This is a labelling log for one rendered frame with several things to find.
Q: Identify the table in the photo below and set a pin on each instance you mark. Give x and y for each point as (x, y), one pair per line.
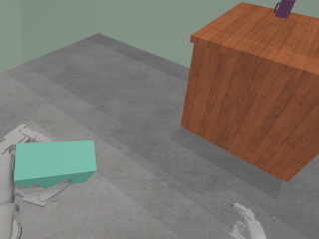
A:
(253, 87)

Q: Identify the left robot hand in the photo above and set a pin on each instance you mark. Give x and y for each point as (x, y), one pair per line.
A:
(35, 194)

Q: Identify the sponge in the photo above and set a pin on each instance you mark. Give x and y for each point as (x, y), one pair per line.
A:
(48, 163)

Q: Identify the right robot hand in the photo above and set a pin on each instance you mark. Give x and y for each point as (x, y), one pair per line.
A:
(253, 228)

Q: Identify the robot left forearm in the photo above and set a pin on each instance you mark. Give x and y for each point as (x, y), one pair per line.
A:
(10, 227)

